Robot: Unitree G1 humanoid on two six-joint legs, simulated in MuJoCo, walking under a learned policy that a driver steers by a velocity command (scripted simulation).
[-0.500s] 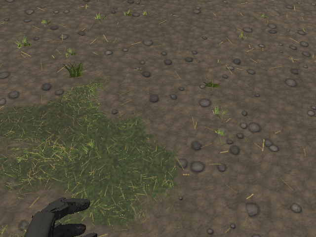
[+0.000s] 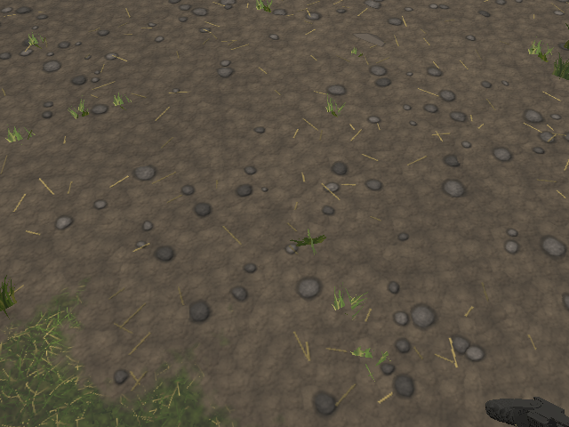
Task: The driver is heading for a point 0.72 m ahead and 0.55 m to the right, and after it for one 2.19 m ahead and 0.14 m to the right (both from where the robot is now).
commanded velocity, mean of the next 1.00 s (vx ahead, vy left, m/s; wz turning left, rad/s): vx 1.00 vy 0.00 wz -0.92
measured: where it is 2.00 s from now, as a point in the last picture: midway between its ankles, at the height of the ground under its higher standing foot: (561, 137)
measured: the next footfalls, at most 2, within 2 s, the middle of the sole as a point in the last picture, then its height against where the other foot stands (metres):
right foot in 0.38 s outside the picture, level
left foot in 0.76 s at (349, 265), level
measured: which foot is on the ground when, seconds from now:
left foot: down 0.00-0.38, up 0.40-0.74, down 0.76-1.00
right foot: up 0.00-0.36, down 0.38-0.76, up 0.78-1.00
